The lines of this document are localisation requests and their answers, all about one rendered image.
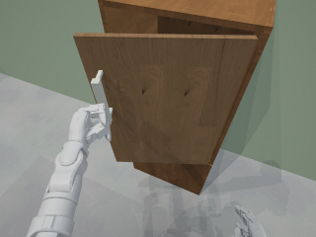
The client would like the robot left hand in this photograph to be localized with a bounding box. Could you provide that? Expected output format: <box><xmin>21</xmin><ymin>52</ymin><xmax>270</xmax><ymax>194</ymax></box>
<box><xmin>67</xmin><ymin>103</ymin><xmax>112</xmax><ymax>149</ymax></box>

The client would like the handle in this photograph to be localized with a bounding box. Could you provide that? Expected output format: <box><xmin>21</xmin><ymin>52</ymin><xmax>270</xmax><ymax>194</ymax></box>
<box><xmin>90</xmin><ymin>70</ymin><xmax>113</xmax><ymax>124</ymax></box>

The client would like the robot right hand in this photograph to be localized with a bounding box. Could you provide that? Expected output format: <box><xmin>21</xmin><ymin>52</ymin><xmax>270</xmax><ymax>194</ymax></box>
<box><xmin>231</xmin><ymin>205</ymin><xmax>268</xmax><ymax>237</ymax></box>

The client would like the left robot forearm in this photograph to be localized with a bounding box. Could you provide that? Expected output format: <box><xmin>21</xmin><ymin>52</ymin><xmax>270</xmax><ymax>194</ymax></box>
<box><xmin>26</xmin><ymin>141</ymin><xmax>89</xmax><ymax>237</ymax></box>

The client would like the cupboard door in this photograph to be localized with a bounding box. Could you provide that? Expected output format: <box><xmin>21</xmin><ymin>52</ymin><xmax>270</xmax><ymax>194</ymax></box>
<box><xmin>73</xmin><ymin>33</ymin><xmax>258</xmax><ymax>165</ymax></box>

